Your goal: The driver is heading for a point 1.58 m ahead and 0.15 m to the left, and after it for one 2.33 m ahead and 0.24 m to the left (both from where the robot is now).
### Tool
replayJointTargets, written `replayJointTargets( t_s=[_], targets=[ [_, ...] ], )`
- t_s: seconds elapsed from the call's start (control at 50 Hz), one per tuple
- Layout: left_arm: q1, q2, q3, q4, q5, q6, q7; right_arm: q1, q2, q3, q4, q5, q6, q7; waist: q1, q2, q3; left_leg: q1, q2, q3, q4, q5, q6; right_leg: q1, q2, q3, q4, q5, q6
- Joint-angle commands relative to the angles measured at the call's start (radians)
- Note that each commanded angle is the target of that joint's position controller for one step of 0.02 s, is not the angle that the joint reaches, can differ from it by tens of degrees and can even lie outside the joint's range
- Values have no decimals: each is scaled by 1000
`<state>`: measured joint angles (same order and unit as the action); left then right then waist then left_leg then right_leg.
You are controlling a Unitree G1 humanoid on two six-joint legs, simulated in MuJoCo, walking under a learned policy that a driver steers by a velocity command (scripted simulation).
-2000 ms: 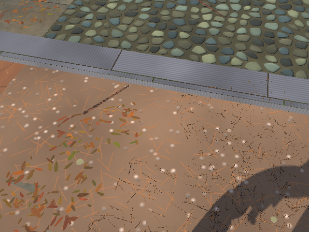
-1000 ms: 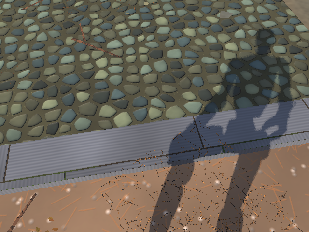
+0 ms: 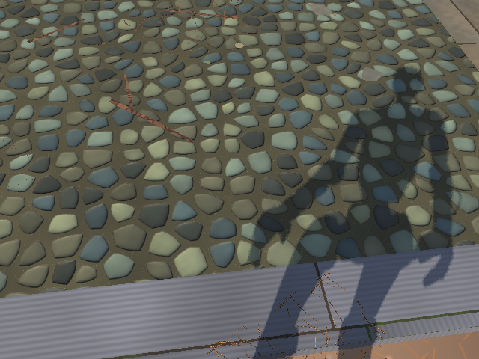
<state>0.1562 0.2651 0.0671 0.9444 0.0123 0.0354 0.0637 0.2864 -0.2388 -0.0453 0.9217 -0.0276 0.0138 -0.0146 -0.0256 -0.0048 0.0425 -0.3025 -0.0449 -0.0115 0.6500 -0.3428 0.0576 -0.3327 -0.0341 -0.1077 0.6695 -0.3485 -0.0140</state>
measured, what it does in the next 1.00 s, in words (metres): walks ahead: right foot, then left foot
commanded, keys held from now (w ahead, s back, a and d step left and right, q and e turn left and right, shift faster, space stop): q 0.24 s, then no key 0.08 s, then w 0.68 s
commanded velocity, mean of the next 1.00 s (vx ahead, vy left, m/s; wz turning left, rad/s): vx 0.23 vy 0.00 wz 0.24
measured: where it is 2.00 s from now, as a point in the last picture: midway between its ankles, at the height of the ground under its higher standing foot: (193, 304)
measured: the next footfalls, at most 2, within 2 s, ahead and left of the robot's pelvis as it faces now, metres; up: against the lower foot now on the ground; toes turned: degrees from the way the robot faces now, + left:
right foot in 0.34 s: +0.04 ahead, -0.13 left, +0.00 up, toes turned +15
left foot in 0.78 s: +0.11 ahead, +0.12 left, +0.00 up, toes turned +16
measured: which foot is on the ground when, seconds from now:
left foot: down 0.00-0.34, up 0.36-0.76, down 0.78-1.00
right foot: up 0.00-0.32, down 0.34-0.80, up 0.82-1.00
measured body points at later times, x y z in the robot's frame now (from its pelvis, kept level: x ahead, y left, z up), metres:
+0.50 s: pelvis +0.00 -0.04 +0.02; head +0.01 -0.06 +0.47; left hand +0.00 +0.24 -0.09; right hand +0.15 -0.29 -0.12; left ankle -0.04 +0.09 -0.66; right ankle +0.00 -0.13 -0.73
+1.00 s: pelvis +0.13 +0.05 +0.02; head +0.14 +0.08 +0.47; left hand +0.14 +0.32 -0.12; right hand +0.21 -0.19 -0.11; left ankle +0.07 +0.11 -0.73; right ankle +0.18 -0.08 -0.65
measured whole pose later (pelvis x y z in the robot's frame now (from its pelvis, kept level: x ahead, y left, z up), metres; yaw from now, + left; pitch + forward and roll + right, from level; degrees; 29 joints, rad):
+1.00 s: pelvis +0.13 +0.05 +0.02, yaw +14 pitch +0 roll +0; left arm 0.25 0.26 0.06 0.93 0.04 -0.04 -0.04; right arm 0.35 -0.22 -0.04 0.97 -0.02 -0.08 0.01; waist 0.00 -0.05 0.01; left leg -0.05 -0.07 0.05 0.24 -0.21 0.08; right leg -0.53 -0.08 -0.02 1.02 -0.22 -0.05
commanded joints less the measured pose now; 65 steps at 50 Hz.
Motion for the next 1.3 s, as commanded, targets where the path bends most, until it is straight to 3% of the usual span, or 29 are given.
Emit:
replayJointTargets(
  t_s=[0.02, 0.06, 0.12, 0.22, 0.28, 0.32, 0.34, 0.36, 0.38, 0.4, 0.42, 0.44, 0.5, 0.66, 0.72, 0.76, 0.78, 0.8, 0.82, 0.84, 0.86, 0.9, 0.98, 1.06, 1.2, 1.24, 1.26, 1.28, 1.3],
  targets=[
    [-68, 41, 3, -109, 5, 13, -5, 126, -227, -59, -41, -10, -5, -3, -29, 205, -14, 94, 367, -562, -374, 528, 254, -228, 82, 124, 382, -273, 5],
    [-28, 62, 6, -94, -8, 3, -18, 14, -194, -60, -72, 6, 8, -16, 28, 82, -16, 91, 276, -414, -335, 483, 210, -222, 44, 162, 412, -142, 3],
    [-21, 79, 6, -97, 5, -15, -26, -23, -153, -55, -93, 16, 16, -13, 24, 111, -74, 177, 204, -338, -304, 561, 172, -195, 50, 143, 322, -76, 30],
    [-48, 69, -9, -142, -14, -19, -20, 22, -194, -74, -84, 13, 23, -9, -16, 142, -103, 223, 212, -398, -285, 556, 176, -126, 69, 153, 128, -79, 41],
    [9, 76, -10, -141, -17, -22, -18, -44, -198, -77, -102, 10, 32, 2, 4, 167, -112, 154, 193, -415, -280, 518, 142, 10, 87, 137, -13, -65, 26],
    [86, 63, -12, -123, -13, -29, -14, -98, -191, -73, -109, 19, 40, 5, 52, 149, -106, 74, 148, -401, -244, 428, 85, 167, 94, 114, -248, 79, 11],
    [109, 89, -7, -119, 1, -36, -11, -86, -159, -62, -112, 21, 39, 3, 52, 79, -114, -8, 95, -376, -207, 180, 38, 258, 32, 185, -375, 65, -10],
    [108, 148, -1, -133, 22, -39, -8, -36, -70, -38, -119, 19, 35, 3, 26, -155, -124, -137, -28, -235, -8, -138, -10, 342, -217, 470, -502, -125, -63],
    [64, 244, 22, -150, 35, -36, -18, -59, -122, -48, -124, 8, 32, -5, 40, -219, -48, -256, -122, -127, 157, -213, -14, 212, -332, 661, -567, -308, -167],
    [60, 204, 17, -142, 37, -38, -28, -76, -163, -55, -129, -8, 25, -1, 27, -165, 2, -246, -57, -175, 266, -160, -5, 134, -328, 682, -581, -402, -208],
    [15, 138, 0, -141, 22, -43, -35, -58, -163, -57, -109, -7, 17, 9, -7, -135, 48, -254, -40, -177, 303, -87, -8, 118, -267, 603, -592, -389, -185],
    [-1, 111, -6, -140, 14, -50, -39, -25, -152, -54, -84, -8, 12, 19, -20, -138, 57, -252, -34, -157, 320, -32, -24, 142, -208, 513, -594, -308, -153],
    [88, 114, -2, -97, 4, -75, -41, -51, -137, -47, -64, -22, -6, 41, 17, -117, 36, -294, -14, -97, 337, 40, -54, 251, -154, 399, -575, -143, -153],
    [239, 138, 15, -20, 9, -101, -55, -242, -79, -16, -115, -5, -35, 56, 96, -144, 42, -216, 60, 48, 11, 30, -75, 275, -182, 343, -555, -40, -200],
    [235, 148, 21, -15, 8, -101, -62, -225, -84, -14, -115, 1, -45, 49, 77, -136, 50, -70, 45, 81, -107, 29, -36, 192, -193, 334, -522, -17, -203],
    [200, 145, 22, -16, -3, -99, -64, -99, -80, -17, -73, 0, -59, 37, -1, -88, 34, 165, 21, 98, -242, 122, -10, 71, -171, 296, -424, 55, -177],
    [192, 114, 12, -21, -1, -103, -64, 22, -109, -29, -29, -3, -71, 24, -49, -29, -19, 354, 36, 54, -274, 102, 1, -16, -128, 248, -306, 108, -149],
    [153, 42, -11, -59, -8, -109, -71, 157, -199, -51, -5, -18, -84, 9, -115, 159, -98, 523, 250, -231, -403, -129, 47, -158, -24, 131, -10, 63, -97],
    [133, 23, -17, -95, -3, -112, -70, 239, -308, -78, 20, -6, -82, 12, -118, 313, -93, 548, 439, -594, -536, -341, 136, -368, 86, 53, 230, -177, -77],
    [133, 108, 7, -76, 17, -101, -67, 160, -228, -58, 7, -4, -76, 17, -64, 139, -9, 441, 428, -564, -513, -373, 156, -391, 19, 135, 371, -148, -96],
    [143, 90, 6, -62, 16, -103, -81, 63, -164, -40, -23, 2, -78, 25, -17, 90, 38, 356, 373, -469, -515, -301, 141, -379, -19, 157, 394, -50, -99],
    [145, 66, 2, -46, 18, -101, -97, 2, -108, -21, -35, 7, -91, 26, 22, 92, 48, 296, 286, -299, -547, -63, 106, -331, -57, 140, 366, 64, -76],
    [82, 46, -2, -58, 30, -81, -108, 93, -97, -13, 22, 18, -112, 20, 25, 85, 22, 325, 238, -142, -525, 371, 116, -361, -65, 87, 375, 162, -24],
    [-61, 22, -15, -108, 27, -73, -109, 161, -85, -2, 61, 14, -111, 15, 4, 89, 48, 330, 222, -78, -519, 550, 134, -414, -55, 44, 283, 218, 6],
    [-249, 0, -42, -200, 19, -70, -99, 234, -95, 5, 111, 5, -99, -1, -14, 74, 98, 432, 265, -52, -500, 779, 135, -385, -11, -5, 53, 205, -57],
    [-135, 15, -35, -179, 19, -70, -85, 204, -133, -1, 112, 7, -98, 1, 47, 119, 21, 397, 270, -6, -378, 1118, 118, -162, 81, -73, 44, 57, -104],
    [-14, 48, -20, -139, 11, -75, -75, 214, -120, 4, 116, 4, -96, 2, 96, 75, -52, 374, 252, 12, -215, 1266, 99, 3, 110, -69, 31, 61, -133],
    [118, 76, -1, -89, 6, -82, -65, 247, -95, 14, 122, 21, -93, 7, 134, -3, -160, 209, 215, 38, 5, 1213, 57, 311, 88, -21, -3, 148, -172],
    [263, 129, 31, -38, 13, -78, -59, 236, -106, 18, 112, 42, -94, 14, 190, -50, -263, -27, 156, 58, 264, 888, 9, 594, -36, 172, -110, 92, -217]
  ],
)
